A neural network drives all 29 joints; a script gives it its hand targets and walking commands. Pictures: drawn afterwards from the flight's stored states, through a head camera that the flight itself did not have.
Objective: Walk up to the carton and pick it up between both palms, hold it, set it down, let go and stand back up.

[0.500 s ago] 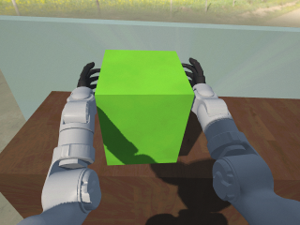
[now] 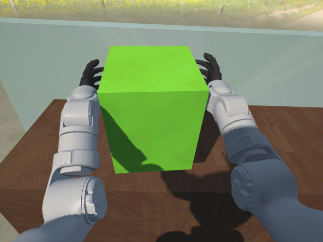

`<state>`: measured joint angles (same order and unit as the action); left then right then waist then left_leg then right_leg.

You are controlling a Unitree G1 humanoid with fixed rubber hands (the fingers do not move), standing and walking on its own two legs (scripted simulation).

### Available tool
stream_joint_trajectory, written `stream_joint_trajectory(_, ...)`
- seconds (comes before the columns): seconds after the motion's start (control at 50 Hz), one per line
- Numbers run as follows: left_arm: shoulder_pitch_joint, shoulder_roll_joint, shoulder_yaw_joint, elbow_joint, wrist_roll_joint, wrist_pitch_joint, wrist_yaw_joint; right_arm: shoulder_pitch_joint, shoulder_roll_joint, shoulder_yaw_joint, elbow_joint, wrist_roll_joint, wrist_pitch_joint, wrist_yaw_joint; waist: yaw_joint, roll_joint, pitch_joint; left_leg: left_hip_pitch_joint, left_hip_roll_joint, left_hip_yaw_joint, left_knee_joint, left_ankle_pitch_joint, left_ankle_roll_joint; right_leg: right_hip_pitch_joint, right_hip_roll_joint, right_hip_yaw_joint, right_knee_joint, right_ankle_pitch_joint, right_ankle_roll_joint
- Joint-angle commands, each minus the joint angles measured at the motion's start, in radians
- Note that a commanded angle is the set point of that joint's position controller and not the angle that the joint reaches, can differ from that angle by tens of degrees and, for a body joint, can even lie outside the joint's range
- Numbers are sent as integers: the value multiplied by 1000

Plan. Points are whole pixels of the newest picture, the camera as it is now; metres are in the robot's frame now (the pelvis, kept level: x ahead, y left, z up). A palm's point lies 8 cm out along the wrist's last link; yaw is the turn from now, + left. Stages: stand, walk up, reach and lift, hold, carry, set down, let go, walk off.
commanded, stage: reach and lift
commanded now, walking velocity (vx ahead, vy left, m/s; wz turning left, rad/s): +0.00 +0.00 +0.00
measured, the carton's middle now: (151, 109) +0.41 +0.02 +0.19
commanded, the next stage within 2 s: hold in 0.44 s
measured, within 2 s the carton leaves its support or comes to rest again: neither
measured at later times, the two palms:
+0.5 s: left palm (86, 87) +0.39 +0.17 +0.26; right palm (214, 79) +0.39 -0.12 +0.28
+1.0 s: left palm (83, 82) +0.38 +0.17 +0.28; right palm (217, 71) +0.38 -0.12 +0.31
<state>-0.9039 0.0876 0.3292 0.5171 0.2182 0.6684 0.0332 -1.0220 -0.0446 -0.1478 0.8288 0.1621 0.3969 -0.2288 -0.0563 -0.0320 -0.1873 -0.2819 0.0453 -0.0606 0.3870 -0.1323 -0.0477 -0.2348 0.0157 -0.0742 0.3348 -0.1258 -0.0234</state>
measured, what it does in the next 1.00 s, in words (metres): stands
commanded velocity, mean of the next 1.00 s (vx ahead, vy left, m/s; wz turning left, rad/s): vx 0.00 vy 0.00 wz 0.00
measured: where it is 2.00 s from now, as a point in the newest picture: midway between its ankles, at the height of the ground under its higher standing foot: outside the picture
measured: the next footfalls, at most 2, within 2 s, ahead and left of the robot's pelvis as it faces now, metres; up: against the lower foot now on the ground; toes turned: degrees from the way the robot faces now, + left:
none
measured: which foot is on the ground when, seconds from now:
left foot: down 0.00-1.00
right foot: down 0.00-1.00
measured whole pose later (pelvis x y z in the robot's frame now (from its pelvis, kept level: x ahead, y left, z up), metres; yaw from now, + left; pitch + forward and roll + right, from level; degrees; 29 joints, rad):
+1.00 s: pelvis +0.00 +0.00 +0.00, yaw +0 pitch +1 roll -1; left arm -0.95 0.09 0.33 0.44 0.21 0.83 0.03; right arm -1.10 -0.10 -0.11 0.80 0.26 0.56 -0.26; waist -0.06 -0.03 -0.22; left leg -0.28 0.04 -0.06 0.39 -0.13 -0.05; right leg -0.23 0.02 -0.07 0.33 -0.12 -0.02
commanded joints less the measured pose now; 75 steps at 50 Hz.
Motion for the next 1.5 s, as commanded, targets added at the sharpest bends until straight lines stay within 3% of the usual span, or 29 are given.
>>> stream_joint_trajectory(0.0,-768,-629,-394,-88,-134,-36,-146,-836,645,306,-307,176,23,72,-67,75,-323,175,-124,53,-60,-24,41,328,24,41,-78,45,79)
stream_joint_trajectory(0.08,-865,-669,-449,-185,-192,-45,-139,-844,677,308,-326,182,26,72,-89,102,-427,171,-116,48,-50,-1,27,349,27,47,-49,117,77)
stream_joint_trajectory(0.18,-806,-668,-423,-125,-183,-26,-141,-916,659,329,-404,204,31,72,-73,74,-437,172,-122,45,-44,27,37,361,30,49,-50,141,82)
stream_joint_trajectory(0.22,-834,-679,-449,-197,-194,-28,-138,-862,668,339,-365,227,44,67,-80,99,-453,187,-119,41,-37,62,26,390,34,54,-39,185,80)
stream_joint_trajectory(0.3,-821,-626,-393,-163,-175,-13,-150,-816,670,325,-303,219,81,60,-83,61,-383,164,-120,42,-54,22,37,376,26,58,-49,169,90)
stream_joint_trajectory(0.34,-832,-645,-408,-162,-168,0,-149,-864,656,333,-350,239,77,62,-76,95,-388,173,-121,44,-49,39,29,365,32,55,-50,166,78)
stream_joint_trajectory(0.36,-808,-653,-422,-182,-180,3,-150,-823,647,336,-345,244,85,58,-93,88,-395,182,-118,38,-45,52,24,374,33,57,-47,189,80)
stream_joint_trajectory(0.42,-842,-664,-468,-291,-210,4,-142,-820,664,373,-385,288,98,52,-88,113,-484,207,-119,37,-22,122,9,409,42,58,-29,258,82)
stream_joint_trajectory(0.44,-816,-663,-464,-260,-207,16,-141,-835,651,378,-401,300,107,48,-84,117,-458,209,-118,34,-17,120,11,401,43,62,-34,260,81)
stream_joint_trajectory(0.46,-828,-666,-463,-246,-202,23,-144,-842,648,364,-409,292,110,45,-99,112,-429,185,-122,29,-25,85,13,404,39,65,-37,240,83)
stream_joint_trajectory(0.48,-829,-662,-467,-253,-214,26,-142,-874,664,389,-453,304,108,47,-74,105,-464,184,-124,35,-26,82,18,400,38,68,-33,228,83)
stream_joint_trajectory(0.5,-822,-669,-462,-239,-216,29,-142,-882,643,373,-453,295,111,47,-86,106,-461,180,-121,31,-35,59,21,384,39,68,-42,188,79)
stream_joint_trajectory(0.52,-842,-650,-454,-260,-209,31,-141,-879,674,376,-425,299,120,49,-72,100,-437,172,-122,35,-33,32,28,360,40,68,-54,159,78)
stream_joint_trajectory(0.54,-807,-641,-424,-188,-192,44,-146,-858,640,355,-376,277,135,50,-77,78,-352,147,-115,30,-59,-34,33,330,38,63,-68,70,73)
stream_joint_trajectory(0.56,-850,-670,-454,-244,-207,41,-145,-859,651,346,-390,285,128,51,-85,117,-398,157,-113,31,-55,-14,25,341,37,67,-61,92,70)
stream_joint_trajectory(0.58,-810,-649,-431,-215,-196,52,-144,-844,648,359,-373,291,141,52,-79,89,-380,162,-115,34,-53,-1,31,348,37,63,-64,106,75)
stream_joint_trajectory(0.62,-858,-648,-444,-268,-219,51,-145,-857,646,359,-386,301,147,55,-79,105,-399,154,-113,33,-59,-7,26,340,37,71,-59,88,69)
stream_joint_trajectory(0.64,-849,-627,-406,-205,-191,58,-144,-888,648,346,-361,288,153,58,-61,93,-356,139,-116,36,-67,-46,33,311,38,64,-67,48,72)
stream_joint_trajectory(0.68,-848,-638,-429,-256,-198,62,-143,-829,637,348,-335,307,160,58,-77,119,-379,158,-112,33,-56,3,18,338,42,68,-61,98,68)
stream_joint_trajectory(0.72,-879,-630,-410,-231,-202,68,-140,-868,628,327,-329,299,169,63,-72,120,-365,133,-111,35,-71,-56,23,310,39,69,-64,31,65)
stream_joint_trajectory(0.74,-864,-642,-426,-252,-208,70,-138,-897,644,347,-387,314,162,63,-61,111,-405,143,-111,34,-61,-31,28,325,42,62,-60,62,63)
stream_joint_trajectory(0.82,-887,-668,-450,-275,-237,69,-130,-907,645,349,-396,327,163,66,-62,107,-420,140,-102,30,-55,-12,18,332,52,63,-50,81,62)
stream_joint_trajectory(0.9,-888,-665,-439,-253,-214,78,-128,-867,619,328,-328,325,181,69,-79,154,-367,134,-102,27,-61,-38,7,304,47,69,-55,52,54)
stream_joint_trajectory(1.04,-865,-624,-373,-205,-184,91,-140,-847,604,323,-273,323,198,71,-64,118,-315,111,-109,32,-75,-54,18,297,43,65,-66,18,61)
stream_joint_trajectory(1.06,-835,-638,-392,-227,-188,91,-140,-855,610,332,-321,336,192,68,-52,122,-372,130,-106,31,-61,-18,15,335,46,66,-54,61,61)
stream_joint_trajectory(1.34,-798,-672,-474,-337,-227,121,-140,-815,602,388,-454,389,218,38,-80,145,-443,178,-108,22,-16,120,-10,387,60,72,-29,231,70)
stream_joint_trajectory(1.44,-839,-633,-466,-362,-214,125,-142,-804,587,368,-415,378,234,43,-84,162,-410,172,-107,25,-36,63,-15,341,57,71,-39,145,68)
stream_joint_trajectory(1.46,-816,-641,-450,-328,-212,126,-142,-812,581,357,-419,371,231,45,-81,136,-394,164,-103,18,-41,42,-8,332,56,72,-48,116,65)
stream_joint_trajectory(1.48,-842,-661,-483,-366,-226,121,-141,-838,603,369,-450,378,222,45,-79,158,-438,165,-105,22,-28,65,-10,350,58,71,-35,158,67)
